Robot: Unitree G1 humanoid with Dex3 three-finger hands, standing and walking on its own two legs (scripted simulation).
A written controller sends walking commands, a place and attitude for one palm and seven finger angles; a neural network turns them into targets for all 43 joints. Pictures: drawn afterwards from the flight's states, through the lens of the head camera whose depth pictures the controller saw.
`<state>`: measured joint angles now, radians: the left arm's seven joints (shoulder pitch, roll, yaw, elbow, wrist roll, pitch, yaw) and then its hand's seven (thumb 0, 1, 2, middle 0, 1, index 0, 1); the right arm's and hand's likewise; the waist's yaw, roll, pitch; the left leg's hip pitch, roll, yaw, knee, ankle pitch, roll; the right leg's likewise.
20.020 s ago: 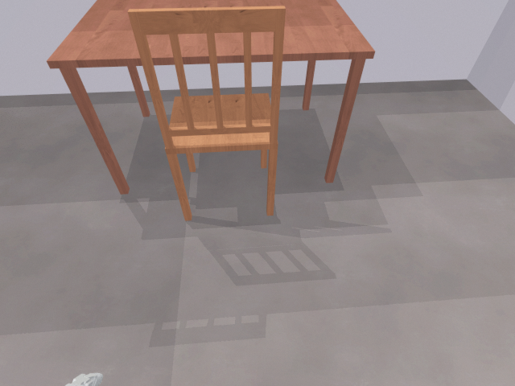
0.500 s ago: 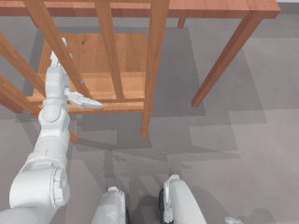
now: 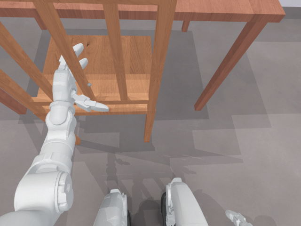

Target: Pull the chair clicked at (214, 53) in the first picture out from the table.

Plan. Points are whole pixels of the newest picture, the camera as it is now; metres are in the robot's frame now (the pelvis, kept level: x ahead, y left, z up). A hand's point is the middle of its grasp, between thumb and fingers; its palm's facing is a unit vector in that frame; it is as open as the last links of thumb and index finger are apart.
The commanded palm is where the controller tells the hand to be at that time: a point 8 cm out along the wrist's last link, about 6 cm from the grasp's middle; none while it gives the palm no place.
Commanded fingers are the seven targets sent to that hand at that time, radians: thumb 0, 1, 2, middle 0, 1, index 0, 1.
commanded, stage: hook a spindle and tug to test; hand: left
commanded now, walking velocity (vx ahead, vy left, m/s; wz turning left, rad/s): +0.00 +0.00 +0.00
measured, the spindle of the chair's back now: (74, 65) +0.50 +0.16 +0.06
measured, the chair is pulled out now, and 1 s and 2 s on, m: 0.00 0.02 0.08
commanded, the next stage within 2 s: step backward, pulling the chair out in 1.20 s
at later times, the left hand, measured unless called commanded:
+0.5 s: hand (87, 83) +0.48 +0.14 +0.03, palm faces -0.01 -1.00 -0.04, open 7.0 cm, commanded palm +0.44 +0.18 +0.03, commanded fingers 0.00 0.90 0.90 -0.50 -1.45 -0.50 -1.45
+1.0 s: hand (86, 90) +0.45 +0.14 +0.03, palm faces -0.02 -1.00 -0.03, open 5.4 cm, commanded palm +0.41 +0.19 +0.03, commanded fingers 0.00 0.90 0.90 -0.50 -1.45 -0.50 -1.45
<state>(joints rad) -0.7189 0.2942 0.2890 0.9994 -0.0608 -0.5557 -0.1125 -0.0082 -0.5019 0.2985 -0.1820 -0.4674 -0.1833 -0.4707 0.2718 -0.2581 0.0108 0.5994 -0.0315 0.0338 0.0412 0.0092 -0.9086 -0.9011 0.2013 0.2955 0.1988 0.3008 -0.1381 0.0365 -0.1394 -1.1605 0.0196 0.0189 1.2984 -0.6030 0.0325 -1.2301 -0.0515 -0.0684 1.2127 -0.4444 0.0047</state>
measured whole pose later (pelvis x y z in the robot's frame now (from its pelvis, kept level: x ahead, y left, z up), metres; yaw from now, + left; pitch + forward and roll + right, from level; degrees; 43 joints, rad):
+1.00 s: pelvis +0.03 +0.00 +0.02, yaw -1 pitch +27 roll -2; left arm -0.44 0.23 0.23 0.69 -0.12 -0.49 -0.10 0.02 0.74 0.77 -0.44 -1.45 -0.40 -1.45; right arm 0.29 -0.24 0.00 0.57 -0.01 0.02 0.06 0.01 -0.91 -0.90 0.20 0.30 0.20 0.30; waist -0.11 0.04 -0.16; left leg -1.06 0.03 0.04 1.22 -0.62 0.03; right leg -1.14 -0.03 -0.05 1.14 -0.46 0.01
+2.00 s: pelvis +0.02 +0.01 +0.11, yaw -3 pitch +9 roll -1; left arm -0.44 0.18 0.09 0.95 -0.06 -0.25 0.07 0.04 0.70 0.76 -0.33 -1.15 -0.49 -1.45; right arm 0.25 -0.22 0.00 0.66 0.03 0.11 -0.10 0.01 -0.91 -0.90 0.20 0.30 0.20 0.30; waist -0.09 0.02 0.07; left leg -0.43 0.01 0.09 0.61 -0.34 0.03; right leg -0.52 -0.02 -0.02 0.54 -0.18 0.02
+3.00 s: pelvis -0.09 +0.00 +0.10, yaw -1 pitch +2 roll +1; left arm -0.47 0.14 0.05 1.05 -0.04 -0.25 0.11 0.03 0.66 0.77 -0.32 -1.17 -0.50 -1.45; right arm 0.21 -0.26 0.00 0.75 0.04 -0.05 -0.11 0.01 -0.91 -0.90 0.20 0.30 0.20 0.30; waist -0.08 0.02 0.13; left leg -0.48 -0.01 0.07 0.66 -0.29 -0.01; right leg -0.50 -0.05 -0.02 0.63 -0.17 0.01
